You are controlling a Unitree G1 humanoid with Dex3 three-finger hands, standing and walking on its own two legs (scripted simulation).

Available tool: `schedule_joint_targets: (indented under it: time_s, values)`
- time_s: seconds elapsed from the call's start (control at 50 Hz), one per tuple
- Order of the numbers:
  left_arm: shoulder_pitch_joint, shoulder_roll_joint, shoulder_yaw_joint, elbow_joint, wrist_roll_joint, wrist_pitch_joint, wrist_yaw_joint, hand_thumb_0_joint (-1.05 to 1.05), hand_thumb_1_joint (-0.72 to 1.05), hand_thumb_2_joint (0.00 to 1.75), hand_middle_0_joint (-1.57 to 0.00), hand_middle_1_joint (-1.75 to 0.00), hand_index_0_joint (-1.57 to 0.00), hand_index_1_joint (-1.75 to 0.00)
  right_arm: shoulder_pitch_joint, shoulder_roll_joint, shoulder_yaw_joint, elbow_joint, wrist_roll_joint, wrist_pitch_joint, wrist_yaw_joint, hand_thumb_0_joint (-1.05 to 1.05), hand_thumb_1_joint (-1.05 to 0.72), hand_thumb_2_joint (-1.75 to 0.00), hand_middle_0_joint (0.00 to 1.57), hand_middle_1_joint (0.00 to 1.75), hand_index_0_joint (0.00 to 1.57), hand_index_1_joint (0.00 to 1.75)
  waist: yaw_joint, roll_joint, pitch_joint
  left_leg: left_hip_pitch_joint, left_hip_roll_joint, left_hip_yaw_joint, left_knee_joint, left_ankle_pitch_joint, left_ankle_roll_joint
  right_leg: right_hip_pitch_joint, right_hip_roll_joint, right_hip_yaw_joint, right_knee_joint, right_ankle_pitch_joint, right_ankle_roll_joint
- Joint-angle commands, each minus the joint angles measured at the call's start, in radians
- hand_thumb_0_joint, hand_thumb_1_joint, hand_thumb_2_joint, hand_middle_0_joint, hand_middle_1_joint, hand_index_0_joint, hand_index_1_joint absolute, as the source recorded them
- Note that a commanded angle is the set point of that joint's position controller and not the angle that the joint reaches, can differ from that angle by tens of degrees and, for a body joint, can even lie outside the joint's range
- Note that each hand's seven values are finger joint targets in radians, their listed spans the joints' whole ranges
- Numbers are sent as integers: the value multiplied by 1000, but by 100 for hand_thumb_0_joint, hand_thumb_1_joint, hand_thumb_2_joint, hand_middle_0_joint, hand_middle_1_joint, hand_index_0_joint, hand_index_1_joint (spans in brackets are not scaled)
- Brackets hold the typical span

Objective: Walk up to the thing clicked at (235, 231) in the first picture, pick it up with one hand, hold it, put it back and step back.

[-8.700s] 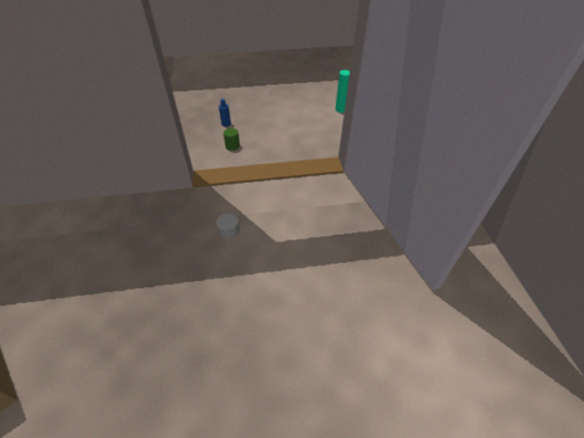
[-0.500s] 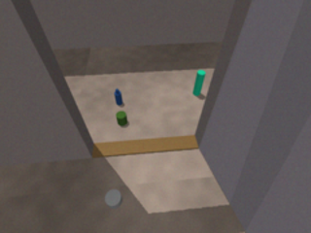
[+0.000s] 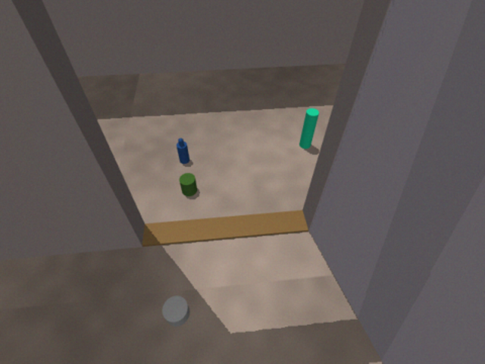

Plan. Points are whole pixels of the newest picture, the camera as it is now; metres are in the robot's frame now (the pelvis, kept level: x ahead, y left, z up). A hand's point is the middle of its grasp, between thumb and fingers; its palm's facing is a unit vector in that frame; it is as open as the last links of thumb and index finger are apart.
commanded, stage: stand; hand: left
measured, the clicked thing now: (176, 311) +0.42 +0.27 -0.75
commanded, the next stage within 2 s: none
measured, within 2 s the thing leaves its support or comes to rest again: neither
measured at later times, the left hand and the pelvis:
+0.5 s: hand out of the picture +0.11 +0.25 -0.15, palm faces -0.03 -0.94 -0.34, open 7.4 cm; pelvis +0.03 +0.00 +0.00, yaw +0 degrees
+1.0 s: hand out of the picture +0.10 +0.25 -0.15, palm faces -0.03 -0.94 -0.35, open 7.4 cm; pelvis +0.03 +0.00 +0.00, yaw +0 degrees
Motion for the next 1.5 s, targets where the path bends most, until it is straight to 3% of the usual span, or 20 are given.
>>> schedule_joint_targets:
  time_s: [0.0,0.04,0.12,0.28,0.42,0.7,0.8,0.92,1.48]
  values:
    - [-39,221,25,-59,8,-32,19,0,90,90,-20,-30,-20,-30,-32,-199,-31,-52,-8,-26,-15,0,-90,-90,20,30,20,30,-8,-22,-102,55,100,-100,-66,-48,34,-24,-131,142,-118,-89,-25]
    - [-42,225,21,-58,6,-36,20,0,90,90,-20,-30,-20,-30,-17,-205,-30,-43,-9,-26,-14,0,-90,-90,20,30,20,30,-11,-20,-65,37,97,-98,-66,-62,37,-43,-131,146,-127,-107,-22]
    - [-25,223,18,-52,0,-44,23,0,90,90,-20,-30,-20,-30,-14,-207,-29,-43,-9,-34,-16,0,-90,-90,20,30,20,30,-9,-5,-86,49,111,-100,-64,66,36,6,-131,130,-90,75,-20]
    - [1,220,9,-43,-1,-44,25,0,90,90,-20,-30,-20,-30,-12,-210,-26,-32,-4,-37,-21,0,-90,-90,20,30,20,30,-1,-3,-93,77,119,-100,-66,126,32,33,-128,113,-77,138,-15]
    - [-4,224,9,-43,-5,-45,31,0,90,90,-20,-30,-20,-30,-12,-210,-25,-34,-2,-35,-25,0,-90,-90,20,30,20,30,-5,-5,-126,107,121,-85,-45,236,32,74,-136,106,-57,269,-15]
    - [-15,224,10,-49,-4,-43,33,0,90,90,-20,-30,-20,-30,-30,-209,-24,-37,0,-33,-27,0,-90,-90,20,30,20,30,-8,-9,-115,119,122,-79,-48,240,29,81,-138,105,-68,291,-16]
    - [-15,227,12,-43,-4,-42,34,0,90,90,-20,-30,-20,-30,-41,-209,-22,-40,0,-29,-26,0,-90,-90,20,30,20,30,-4,-8,-81,105,121,-82,-68,175,31,54,-133,105,-86,209,-14]
    - [-21,226,14,-44,-5,-39,31,0,90,90,-20,-30,-20,-30,-39,-206,-22,-38,0,-32,-26,0,-90,-90,20,30,20,30,-6,-5,-81,95,117,-82,-77,155,28,54,-130,108,-88,179,-20]
    - [-9,231,9,-41,-3,-42,30,0,90,90,-20,-30,-20,-30,-21,-208,-20,-32,-2,-32,-24,0,-90,-90,20,30,20,30,-2,-14,-84,101,118,-85,-73,128,34,33,-132,117,-93,166,-18]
